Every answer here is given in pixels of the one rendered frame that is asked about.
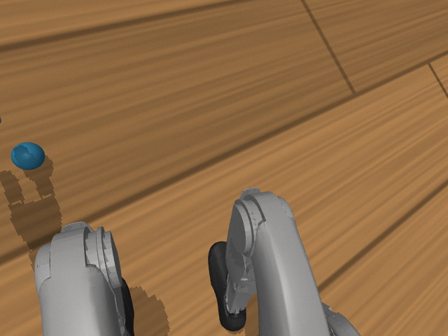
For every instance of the right robot hand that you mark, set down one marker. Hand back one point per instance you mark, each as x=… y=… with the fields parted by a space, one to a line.
x=338 y=324

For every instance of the left robot foot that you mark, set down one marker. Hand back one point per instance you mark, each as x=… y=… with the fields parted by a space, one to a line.
x=128 y=307

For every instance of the right robot foot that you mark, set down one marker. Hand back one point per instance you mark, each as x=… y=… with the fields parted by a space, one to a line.
x=218 y=275

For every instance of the ball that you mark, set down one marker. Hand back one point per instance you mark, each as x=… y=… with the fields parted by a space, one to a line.
x=27 y=156

